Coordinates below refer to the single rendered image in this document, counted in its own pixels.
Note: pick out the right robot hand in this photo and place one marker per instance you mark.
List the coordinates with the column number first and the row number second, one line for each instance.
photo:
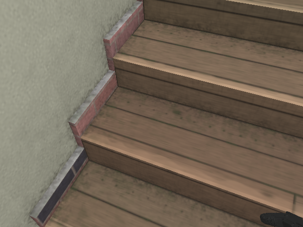
column 287, row 219

